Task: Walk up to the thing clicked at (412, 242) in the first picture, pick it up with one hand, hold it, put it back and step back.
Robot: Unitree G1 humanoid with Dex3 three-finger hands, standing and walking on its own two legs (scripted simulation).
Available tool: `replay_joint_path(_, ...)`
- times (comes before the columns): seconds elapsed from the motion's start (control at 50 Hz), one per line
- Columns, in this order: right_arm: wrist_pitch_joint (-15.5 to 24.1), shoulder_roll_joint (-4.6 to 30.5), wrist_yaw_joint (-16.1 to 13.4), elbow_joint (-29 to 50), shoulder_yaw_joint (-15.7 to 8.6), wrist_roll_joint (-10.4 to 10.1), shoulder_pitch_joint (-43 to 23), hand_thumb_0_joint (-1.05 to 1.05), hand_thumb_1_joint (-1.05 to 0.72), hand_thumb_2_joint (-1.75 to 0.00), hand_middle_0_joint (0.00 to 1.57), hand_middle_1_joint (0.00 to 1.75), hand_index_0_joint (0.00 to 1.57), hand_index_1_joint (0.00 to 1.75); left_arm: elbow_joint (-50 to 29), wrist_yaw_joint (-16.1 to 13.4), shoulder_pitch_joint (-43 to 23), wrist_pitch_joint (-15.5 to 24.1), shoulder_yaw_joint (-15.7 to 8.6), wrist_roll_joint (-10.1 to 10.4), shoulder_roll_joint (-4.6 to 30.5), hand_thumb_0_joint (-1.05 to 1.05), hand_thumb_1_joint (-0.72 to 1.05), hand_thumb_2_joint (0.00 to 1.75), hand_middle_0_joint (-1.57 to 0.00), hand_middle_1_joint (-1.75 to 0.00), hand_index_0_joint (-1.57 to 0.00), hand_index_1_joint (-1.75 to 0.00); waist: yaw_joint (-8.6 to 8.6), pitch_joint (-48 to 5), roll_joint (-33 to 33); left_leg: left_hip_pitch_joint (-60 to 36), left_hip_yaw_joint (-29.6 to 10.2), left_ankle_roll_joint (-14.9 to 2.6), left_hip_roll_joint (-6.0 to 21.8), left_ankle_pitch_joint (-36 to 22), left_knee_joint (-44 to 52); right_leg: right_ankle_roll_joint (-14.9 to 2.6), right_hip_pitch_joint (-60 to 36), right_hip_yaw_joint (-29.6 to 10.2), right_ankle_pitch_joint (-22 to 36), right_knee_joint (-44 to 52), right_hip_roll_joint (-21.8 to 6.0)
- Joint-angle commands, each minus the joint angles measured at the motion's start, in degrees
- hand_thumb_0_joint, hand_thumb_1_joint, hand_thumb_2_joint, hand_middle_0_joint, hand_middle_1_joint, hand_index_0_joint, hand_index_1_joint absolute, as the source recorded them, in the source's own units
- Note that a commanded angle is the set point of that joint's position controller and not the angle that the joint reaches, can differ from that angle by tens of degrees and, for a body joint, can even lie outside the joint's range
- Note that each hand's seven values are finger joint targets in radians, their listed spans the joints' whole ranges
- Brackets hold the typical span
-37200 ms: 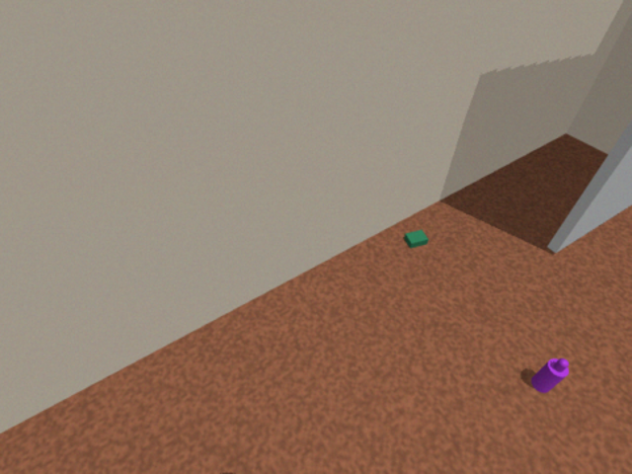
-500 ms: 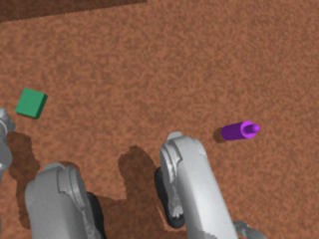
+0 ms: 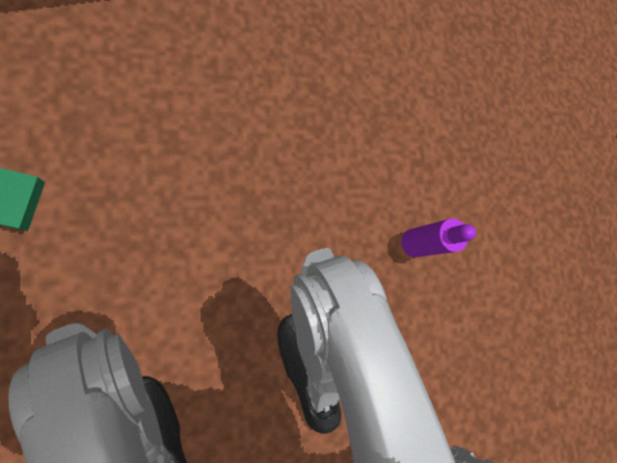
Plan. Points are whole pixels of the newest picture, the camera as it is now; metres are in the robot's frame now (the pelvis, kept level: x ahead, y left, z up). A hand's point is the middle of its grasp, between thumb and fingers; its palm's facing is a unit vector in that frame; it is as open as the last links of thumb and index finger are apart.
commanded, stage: approach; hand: left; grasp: from above
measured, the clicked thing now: (9, 199) +0.51 +0.29 -0.31
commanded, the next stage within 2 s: rest palm in 0.86 s
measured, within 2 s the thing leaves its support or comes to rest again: neither
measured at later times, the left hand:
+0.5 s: hand (6, 172) +0.52 +0.25 -0.22, palm faces -0.02 -0.44 -0.90, open 14.1 cm
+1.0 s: hand out of the picture +0.46 +0.30 -0.23, palm faces -0.12 -0.44 -0.89, open 13.9 cm
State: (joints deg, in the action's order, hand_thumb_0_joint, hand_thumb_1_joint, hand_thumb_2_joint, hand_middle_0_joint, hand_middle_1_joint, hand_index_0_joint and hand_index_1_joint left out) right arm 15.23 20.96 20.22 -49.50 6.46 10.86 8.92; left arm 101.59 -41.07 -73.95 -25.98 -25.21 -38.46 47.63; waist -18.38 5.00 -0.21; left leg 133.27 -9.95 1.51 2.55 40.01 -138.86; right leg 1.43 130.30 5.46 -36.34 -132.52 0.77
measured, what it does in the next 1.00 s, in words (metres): stands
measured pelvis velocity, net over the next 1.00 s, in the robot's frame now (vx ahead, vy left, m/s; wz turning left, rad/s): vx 0.00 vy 0.00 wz -0.06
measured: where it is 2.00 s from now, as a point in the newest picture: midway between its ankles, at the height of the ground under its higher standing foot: (245, 426)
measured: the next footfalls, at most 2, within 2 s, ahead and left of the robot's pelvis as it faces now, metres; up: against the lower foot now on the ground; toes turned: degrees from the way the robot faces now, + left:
none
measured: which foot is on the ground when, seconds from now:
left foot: down 0.00-1.00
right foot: down 0.00-1.00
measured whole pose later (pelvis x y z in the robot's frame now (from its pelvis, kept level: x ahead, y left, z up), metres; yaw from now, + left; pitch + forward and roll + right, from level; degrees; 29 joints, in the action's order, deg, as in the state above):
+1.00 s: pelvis +0.00 +0.00 +0.00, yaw -4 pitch +32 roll -12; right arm 13.7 20.9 25.3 -42.1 14.0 8.8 8.2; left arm 99.4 -44.6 -75.1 -28.9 -19.4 -31.6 51.6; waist -22.6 10.1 4.6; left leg 133.0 -14.1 1.8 2.4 41.1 -140.9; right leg 1.9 128.1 8.9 -36.3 -131.4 1.5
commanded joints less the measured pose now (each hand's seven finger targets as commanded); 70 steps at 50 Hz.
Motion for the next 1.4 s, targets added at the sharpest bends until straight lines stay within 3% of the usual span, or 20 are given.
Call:
replay_joint_path(0.0, 0.4, 15.8, 0.6, -2.4, -2.3, 0.2, 15.0, 0.0, -0.9, -0.89, 0.2, 0.3, 0.2, 0.3, -3.6, -3.2, -20.1, 0.4, 2.8, -0.1, 11.5, 0.0, -0.54, 0.99, -0.09, -1.04, -0.08, -1.05, -5.31, -38.7, -16.2, -24.2, 4.3, -2.16, -0.3, -9.1, 13.0, -1.71, -24.1, 5.6, 10.7, 13.7, 1.7)
replay_joint_path(0.08, 1.1, 16.4, 0.8, -2.5, -0.1, 0.9, 14.9, 0.0, -0.91, -0.9, 0.2, 0.3, 0.2, 0.3, -1.6, -3.8, -21.7, 1.1, 5.4, 0.5, 10.3, 0.0, -0.55, 0.99, -0.08, -1.06, -0.08, -1.07, -8.23, -36.9, -16.4, -24.5, 3.7, -2.08, -0.5, -8.7, 12.6, -1.61, -24.7, 6.1, 11.0, 13.7, 1.7)
replay_joint_path(0.26, 1.2, 19.4, 2.0, -0.4, 4.3, 2.5, 12.5, 0.0, -0.92, -0.9, 0.2, 0.3, 0.2, 0.3, -0.5, -8.7, -26.4, 1.4, 6.3, -0.2, 16.1, 0.0, -0.58, 0.99, -0.08, -1.09, -0.08, -1.09, -11.87, -36.7, -22.8, -27.5, 2.6, -1.65, -0.3, -12.6, 10.8, -1.35, -28.0, 7.2, 17.2, 12.0, 1.2)
replay_joint_path(0.32, 0.9, 20.3, 2.8, 2.0, 5.5, 2.6, 12.1, 0.0, -0.92, -0.9, 0.2, 0.3, 0.2, 0.3, -1.5, -10.5, -27.7, 1.1, 4.9, 0.5, 19.4, 0.0, -0.59, 0.99, -0.08, -1.08, -0.07, -1.09, -11.88, -37.9, -24.1, -28.7, 2.4, -1.51, 0.1, -14.3, 10.4, -1.03, -30.1, 7.5, 19.1, 11.9, 1.4)
replay_joint_path(0.38, 0.6, 21.2, 3.4, 2.0, 6.0, 3.4, 10.8, 0.0, -0.93, -0.9, 0.2, 0.3, 0.2, 0.3, -3.3, -11.4, -29.1, 0.0, 5.3, 1.4, 20.4, 0.0, -0.61, 1.01, -0.08, -1.08, -0.06, -1.09, -12.71, -36.2, -26.0, -29.0, 2.4, -1.62, -0.1, -14.6, 10.0, -0.54, -31.3, 8.1, 20.5, 11.3, 1.2)
replay_joint_path(0.4, 0.5, 21.5, 3.8, 3.7, 6.0, 2.6, 11.2, 0.0, -0.92, -0.9, 0.2, 0.3, 0.2, 0.3, -5.0, -11.9, -30.8, 0.0, 4.5, 1.2, 22.2, 0.0, -0.61, 1.01, -0.08, -1.07, -0.06, -1.09, -12.48, -38.9, -26.9, -29.7, 2.2, -1.58, 0.1, -15.3, 9.6, -0.62, -31.8, 8.1, 20.9, 11.6, 1.4)
replay_joint_path(0.48, -0.4, 22.2, 4.8, 5.1, 6.2, 1.9, 11.4, 0.0, -0.93, -0.9, 0.2, 0.3, 0.2, 0.3, -3.9, -11.7, -28.2, -1.7, 5.6, 2.0, 21.1, 0.0, -0.61, 1.01, -0.08, -1.06, -0.06, -1.08, -13.43, -35.8, -26.5, -28.2, 1.8, -1.66, 0.2, -14.6, 9.2, -0.42, -31.0, 8.5, 20.9, 11.5, 1.9)
replay_joint_path(0.54, -1.0, 22.7, 5.2, 6.1, 5.4, 0.3, 12.0, 0.0, -0.92, -0.9, 0.2, 0.3, 0.2, 0.3, -7.0, -10.6, -29.5, -2.8, 5.3, 2.6, 22.8, 0.0, -0.61, 1.01, -0.08, -1.05, -0.06, -1.07, -12.49, -38.0, -26.4, -26.1, 2.2, -2.14, 0.2, -14.0, 8.7, -0.06, -31.7, 8.5, 20.4, 12.4, 2.3)
replay_joint_path(0.58, -1.6, 21.5, 5.4, 6.9, 5.8, -0.8, 13.3, 0.0, -0.92, -0.9, 0.2, 0.3, 0.2, 0.3, -4.9, -9.2, -25.6, -3.8, 6.8, 2.9, 21.0, 0.0, -0.6, 1.0, -0.08, -1.06, -0.06, -1.08, -12.85, -35.9, -22.8, -21.5, 2.3, -2.59, -0.1, -11.0, 8.8, 0.17, -31.7, 8.1, 17.5, 13.6, 3.1)
replay_joint_path(0.6, -1.7, 21.9, 5.3, 7.2, 5.2, -1.4, 13.3, 0.0, -0.92, -0.9, 0.2, 0.3, 0.2, 0.3, -6.9, -8.5, -26.2, -4.0, 6.3, 3.0, 22.0, 0.0, -0.6, 1.0, -0.08, -1.06, -0.06, -1.07, -12.04, -37.1, -23.5, -22.3, 2.2, -2.5, -0.1, -10.9, 8.6, 0.09, -30.6, 8.1, 16.8, 13.8, 3.1)
replay_joint_path(0.72, -2.7, 20.2, 5.6, 7.3, 4.0, -3.7, 15.5, 0.0, -0.92, -0.9, 0.2, 0.3, 0.2, 0.3, -6.9, -5.7, -17.8, -5.4, 7.2, 5.3, 17.7, 0.0, -0.53, 0.94, -0.08, -1.09, -0.09, -1.08, -9.28, -37.0, -18.7, -19.5, 2.1, -2.75, 0.1, -10.9, 9.6, 0.18, -32.0, 8.2, 16.3, 13.8, 4.3)
replay_joint_path(0.74, -2.7, 20.1, 5.7, 7.4, 3.5, -4.1, 16.3, 0.0, -0.92, -0.9, 0.2, 0.3, 0.2, 0.3, -7.4, -5.7, -17.4, -5.3, 6.3, 5.4, 17.2, 0.0, -0.53, 0.95, -0.08, -1.08, -0.08, -1.07, -8.64, -37.8, -19.0, -20.3, 1.7, -2.59, 0.3, -11.3, 9.8, -0.1, -31.5, 8.4, 16.4, 13.6, 4.4)
replay_joint_path(0.82, -2.4, 19.2, 5.8, 6.9, 2.9, -4.1, 16.0, 0.0, -0.91, -0.9, 0.2, 0.3, 0.2, 0.3, -8.6, -4.9, -16.8, -4.3, 6.9, 6.1, 14.2, 0.0, -0.51, 0.94, -0.08, -1.07, -0.09, -1.07, -8.73, -34.9, -18.9, -21.6, 0.3, -2.32, 0.6, -9.1, 10.9, -0.78, -26.8, 8.8, 13.6, 13.1, 4.0)
replay_joint_path(0.9, -2.0, 18.4, 5.3, 4.9, 2.9, -2.6, 14.4, 0.0, -0.91, -0.9, 0.2, 0.3, 0.2, 0.3, -10.1, -5.3, -18.9, -2.4, 7.9, 4.9, 12.3, 0.0, -0.49, 0.98, -0.09, -1.08, -0.1, -1.07, -9.55, -32.2, -22.8, -27.6, -1.2, -1.22, 0.8, -9.0, 13.3, -1.88, -23.1, 9.5, 13.4, 11.8, 3.1)
replay_joint_path(0.98, -1.4, 18.4, 5.4, 3.2, 3.4, -0.7, 12.6, 0.0, -0.9, -0.9, 0.2, 0.3, 0.2, 0.3, -11.1, -7.1, -22.4, -0.6, 9.4, 4.1, 10.7, 0.0, -0.49, 0.93, -0.08, -1.04, -0.08, -1.04, -11.37, -31.4, -26.5, -31.8, -1.2, -0.71, 0.7, -8.4, 13.5, -2.48, -22.2, 9.6, 13.4, 11.9, 2.3)
replay_joint_path(1.04, -0.8, 19.2, 5.5, 2.3, 3.7, 0.1, 12.2, 0.0, -0.9, -0.9, 0.2, 0.3, 0.2, 0.3, -8.7, -8.1, -21.9, 0.3, 9.4, 5.2, 9.7, 0.0, -0.51, 0.95, -0.08, -1.03, -0.08, -1.03, -12.6, -31.6, -26.7, -33.2, -1.1, -0.53, 0.5, -8.8, 13.1, -2.55, -22.3, 9.7, 13.9, 11.7, 2.2)
replay_joint_path(1.12, -0.4, 20.9, 5.9, 2.4, 4.8, 0.4, 12.5, 0.0, -0.91, -0.9, 0.2, 0.3, 0.2, 0.3, -5.5, -9.7, -21.5, 1.4, 8.8, 7.3, 10.9, 0.0, -0.56, 1.01, -0.08, -1.0, -0.06, -1.02, -12.93, -31.8, -24.7, -33.2, -1.6, -0.77, 0.4, -11.3, 11.7, -2.22, -24.3, 9.8, 16.0, 11.7, 1.8)
replay_joint_path(1.22, -0.5, 20.7, 6.3, 3.2, 7.2, 1.3, 11.5, 0.0, -0.91, -0.9, 0.2, 0.3, 0.2, 0.3, -3.1, -10.4, -20.3, 1.9, 8.4, 6.2, 15.7, 0.0, -0.52, 1.08, -0.11, -1.05, -0.08, -1.08, -12.32, -32.4, -21.6, -27.1, 0.9, -1.86, -0.1, -14.5, 9.5, -1.12, -30.4, 8.6, 20.3, 12.6, 2.5)
replay_joint_path(1.34, -0.9, 21.7, 7.1, 6.5, 8.5, 2.0, 10.4, 0.0, -0.91, -0.9, 0.2, 0.3, 0.2, 0.3, -3.1, -11.9, -18.1, 1.8, 7.9, 6.0, 19.3, 0.0, -0.53, 0.98, -0.08, -1.05, -0.08, -1.06, -12.55, -32.8, -19.7, -24.7, 1.1, -2.77, -0.3, -15.2, 7.8, -0.11, -34.7, 8.8, 22.7, 12.2, 2.7)
replay_joint_path(1.38, -1.2, 22.2, 7.4, 8.3, 8.7, 1.6, 10.2, 0.0, -0.91, -0.9, 0.2, 0.3, 0.2, 0.3, -3.3, -12.4, -17.3, 1.9, 7.5, 7.1, 19.7, 0.0, -0.53, 0.99, -0.09, -1.03, -0.07, -1.04, -12.2, -33.7, -20.2, -25.0, 1.0, -2.84, -0.1, -15.5, 7.3, -0.12, -35.0, 8.8, 22.2, 11.9, 2.9)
